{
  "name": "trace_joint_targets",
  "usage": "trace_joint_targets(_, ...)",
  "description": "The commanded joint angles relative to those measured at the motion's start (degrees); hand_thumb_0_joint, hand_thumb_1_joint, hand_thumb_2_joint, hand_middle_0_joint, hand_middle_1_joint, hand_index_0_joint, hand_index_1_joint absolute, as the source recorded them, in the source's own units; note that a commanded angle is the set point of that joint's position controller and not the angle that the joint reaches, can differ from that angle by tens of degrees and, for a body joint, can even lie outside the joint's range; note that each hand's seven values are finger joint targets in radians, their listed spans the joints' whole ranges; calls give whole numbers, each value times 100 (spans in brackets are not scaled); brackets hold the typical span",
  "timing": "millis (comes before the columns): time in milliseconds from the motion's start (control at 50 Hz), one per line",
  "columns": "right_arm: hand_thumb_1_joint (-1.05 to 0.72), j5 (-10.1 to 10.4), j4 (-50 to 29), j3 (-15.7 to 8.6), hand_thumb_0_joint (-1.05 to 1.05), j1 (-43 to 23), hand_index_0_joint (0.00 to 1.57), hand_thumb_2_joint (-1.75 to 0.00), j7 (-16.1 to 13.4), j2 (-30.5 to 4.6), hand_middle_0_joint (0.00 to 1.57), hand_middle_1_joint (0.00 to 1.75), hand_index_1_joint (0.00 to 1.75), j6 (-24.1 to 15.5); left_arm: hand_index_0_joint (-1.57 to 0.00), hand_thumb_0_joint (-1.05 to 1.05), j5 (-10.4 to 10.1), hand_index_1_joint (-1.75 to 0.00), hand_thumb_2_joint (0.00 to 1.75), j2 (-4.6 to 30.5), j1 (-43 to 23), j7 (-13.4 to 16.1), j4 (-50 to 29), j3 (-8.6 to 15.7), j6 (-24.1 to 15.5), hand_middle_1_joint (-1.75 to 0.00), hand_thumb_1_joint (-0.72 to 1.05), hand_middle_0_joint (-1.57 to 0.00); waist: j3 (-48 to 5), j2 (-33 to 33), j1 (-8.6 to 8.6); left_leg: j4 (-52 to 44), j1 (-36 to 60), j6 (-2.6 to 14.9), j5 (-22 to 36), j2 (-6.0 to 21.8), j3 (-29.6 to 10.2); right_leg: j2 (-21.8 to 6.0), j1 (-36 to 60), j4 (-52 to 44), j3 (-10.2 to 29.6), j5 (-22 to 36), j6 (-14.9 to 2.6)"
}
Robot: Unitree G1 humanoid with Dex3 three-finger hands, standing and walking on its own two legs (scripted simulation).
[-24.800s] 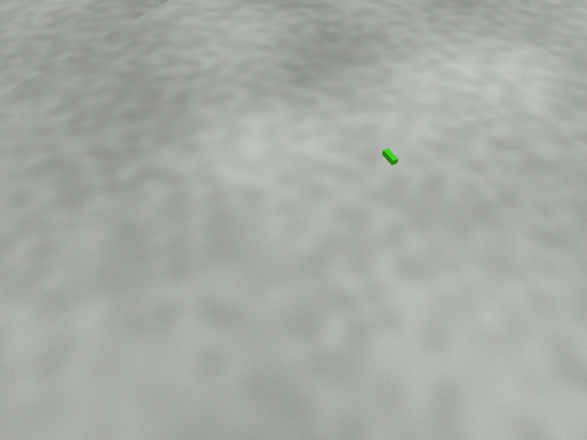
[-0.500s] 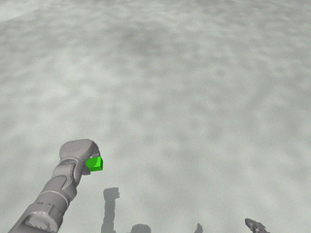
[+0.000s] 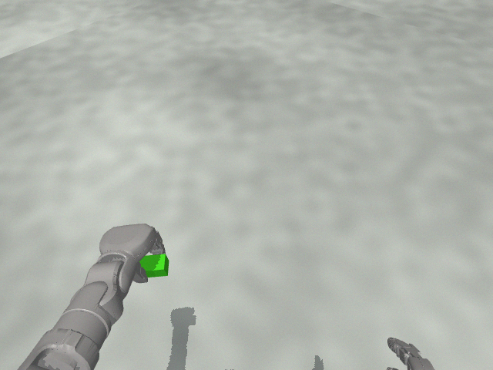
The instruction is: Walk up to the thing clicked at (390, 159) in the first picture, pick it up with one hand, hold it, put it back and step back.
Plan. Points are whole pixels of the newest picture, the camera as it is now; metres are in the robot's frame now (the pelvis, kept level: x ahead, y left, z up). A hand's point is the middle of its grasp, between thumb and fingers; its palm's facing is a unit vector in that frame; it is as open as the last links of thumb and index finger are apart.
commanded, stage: hold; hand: left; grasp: from above
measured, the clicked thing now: (143, 266) +0.32 +0.22 -0.09
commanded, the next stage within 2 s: crouch in 1.14 s
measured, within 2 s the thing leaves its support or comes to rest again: neither
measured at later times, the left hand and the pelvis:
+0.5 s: hand (134, 266) +0.29 +0.22 -0.03, palm faces -0.42 -0.08 -0.90, open 6.2 cm; pelvis -0.01 +0.00 +0.01, yaw +0 degrees
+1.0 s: hand (131, 266) +0.29 +0.22 -0.03, palm faces -0.43 -0.07 -0.90, open 6.2 cm; pelvis +0.00 +0.00 +0.01, yaw +0 degrees
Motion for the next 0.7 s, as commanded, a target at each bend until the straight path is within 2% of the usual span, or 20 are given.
trace_joint_targets(0, -89, 5, -749, -229, 0, -360, 20, -90, -86, -760, 20, 30, 30, -223, -126, 0, 26, -6, 12, 1186, -1862, 172, -1154, 537, -6, -7, 88, -125, -1342, -81, -1, -494, 881, 137, 1114, -266, 93, 314, 334, -607, -202, 1086, -184)
trace_joint_targets(40, -89, 15, -795, -219, 0, -426, 20, -90, -95, -770, 20, 30, 30, -220, -127, 0, 13, -5, 12, 1124, -1742, 122, -1117, 480, -7, -6, 89, -126, -1222, -226, -16, -529, 869, 152, 1067, -273, 97, 302, 320, -668, -199, 1048, -171)
trace_joint_targets(80, -89, 11, -823, -206, 0, -441, 20, -90, -105, -763, 20, 30, 30, -230, -126, 0, -14, -6, 12, 1200, -1849, 107, -1223, 535, -40, -7, 87, -125, -1209, -253, -22, -571, 877, 162, 944, -267, 75, 305, 337, -724, -205, 922, -166)
trace_joint_targets(100, -89, 22, -837, -192, 0, -495, 20, -90, -103, -737, 20, 30, 30, -227, -126, 0, -3, -5, 12, 1211, -1789, 105, -1249, 565, -36, -6, 88, -125, -1187, -228, 57, -601, 895, 163, 940, -288, 101, 286, 382, -748, -202, 903, -171)
trace_joint_targets(140, -89, 13, -834, -185, 0, -513, 20, -90, -111, -728, 20, 30, 30, -236, -126, 0, -13, -6, 11, 1252, -1889, 115, -1412, 590, -45, -7, 88, -125, -1270, -132, 46, -598, 948, 148, 937, -294, 103, 288, 385, -761, -174, 896, -168)
trace_joint_targets(180, -89, 12, -836, -185, 0, -529, 20, -90, -106, -740, 20, 30, 30, -244, -126, 0, -21, -4, 10, 1135, -1701, 119, -1300, 538, -31, -5, 88, -125, -1181, -248, -2, -636, 972, 148, 929, -276, 82, 295, 393, -773, -198, 885, -169)
trace_joint_targets(200, -89, 18, -842, -199, 0, -551, 20, -90, -116, -748, 20, 30, 30, -247, -127, 0, -4, -4, 11, 1282, -1909, 127, -1548, 621, -60, -6, 89, -126, -1344, -72, 36, -646, 1061, 136, 958, -280, 104, 292, 431, -772, -185, 915, -179)
trace_joint_targets(220, -90, 20, -819, -189, 0, -569, 20, -90, -128, -739, 20, 30, 30, -239, -127, 0, 14, -5, 13, 1350, -1817, 136, -1408, 699, -47, -5, 88, -126, -1309, -103, 60, -642, 1068, 141, 1034, -286, 109, 286, 453, -785, -193, 964, -171)
trace_joint_targets(260, -90, 11, -807, -183, 0, -566, 20, -90, -125, -717, 20, 30, 30, -246, -126, 0, 44, -4, 13, 1214, -1901, 124, -1527, 561, -48, -5, 87, -126, -1391, -209, 15, -610, 1129, 163, 1175, -295, 116, 274, 511, -780, -177, 1144, -144)
trace_joint_targets(360, -90, 30, -798, -183, 0, -583, 20, -90, -139, -740, 20, 30, 30, -231, -127, 0, -17, -4, 13, 1241, -1900, 79, -1487, 590, -23, -4, 88, -127, -1319, -266, 13, -691, 1209, 176, 1185, -288, 139, 272, 542, -868, -186, 1168, -133)
trace_joint_targets(380, -90, 39, -803, -173, 0, -615, 20, -90, -133, -722, 20, 30, 30, -234, -127, 0, -10, -5, 12, 1161, -1828, 61, -1496, 503, -11, -5, 88, -127, -1248, -225, 26, -719, 1193, 166, 1171, -288, 132, 274, 552, -879, -193, 1136, -148)
trace_joint_targets(400, -90, 34, -804, -178, 0, -636, 20, -90, -136, -727, 20, 30, 30, -232, -126, 0, -10, -5, 11, 1216, -1823, 49, -1522, 562, -1, -6, 87, -125, -1238, -142, 43, -740, 1190, 153, 1119, -291, 142, 271, 526, -898, -197, 1074, -160)
trace_joint_targets(460, -90, 44, -832, -159, 0, -711, 20, -90, -141, -706, 20, 30, 30, -235, -125, 0, -20, -5, 10, 1196, -1866, -46, -1649, 507, -4, -6, 87, -124, -1239, -153, 70, -791, 1251, 154, 1118, -280, 136, 281, 590, -935, -205, 1048, -167)
trace_joint_targets(480, -90, 44, -817, -149, 0, -702, 20, -90, -146, -703, 20, 30, 30, -233, -125, 0, -15, -5, 11, 1149, -1858, -78, -1535, 457, 12, -6, 87, -124, -1175, -238, 20, -780, 1240, 176, 1101, -293, 146, 269, 552, -966, -191, 1062, -146)
trace_joint_targets(540, -90, 56, -841, -142, 0, -707, 20, -90, -153, -696, 20, 30, 30, -218, -125, 0, 1, -3, 10, 1297, -1784, -130, -1469, 590, 11, -4, 86, -125, -1140, -170, 93, -821, 1225, 176, 1162, -301, 163, 258, 600, -992, -183, 1117, -155)
trace_joint_targets(560, -90, 58, -867, -145, 0, -703, 20, -90, -152, -709, 20, 30, 30, -211, -125, 0, -32, -3, 11, 1190, -1616, -145, -1396, 549, 16, -4, 86, -125, -1092, -279, 69, -833, 1244, 174, 1157, -284, 147, 273, 601, -994, -195, 1091, -159)
trace_joint_targets(580, -90, 51, -858, -135, 0, -687, 20, -90, -144, -687, 20, 30, 30, -215, -125, 0, -5, -3, 8, 1138, -1731, -179, -1439, 456, 1, -5, 85, -123, -1095, -353, 17, -827, 1227, 196, 1183, -281, 144, 272, 603, -990, -203, 1149, -147)
trace_joint_targets(600, -90, 58, -873, -137, 0, -704, 20, -90, -147, -703, 20, 30, 30, -219, -125, 0, -30, -4, 10, 1236, -1803, -171, -1539, 539, -15, -5, 86, -124, -1118, -211, 91, -870, 1229, 162, 1148, -277, 137, 283, 622, -995, -214, 1068, -181)
trace_joint_targets(620, -90, 58, -870, -120, 0, -734, 20, -90, -148, -681, 20, 30, 30, -214, -125, 0, 12, -4, 10, 1217, -1565, -171, -1322, 547, 2, -4, 85, -124, -970, -293, 105, -866, 1166, 175, 1132, -287, 137, 273, 600, -1032, -221, 1035, -171)
trace_joint_targets(680, -89, 64, -912, -142, 0, -698, 20, -90, -138, -702, 20, 30, 30, -211, -124, 0, 10, -6, 9, 1285, -1774, -161, -1612, 597, -63, -7, 86, -122, -1123, -93, 105, -928, 1235, 159, 1076, -286, 149, 277, 620, -1027, -197, 1000, -200)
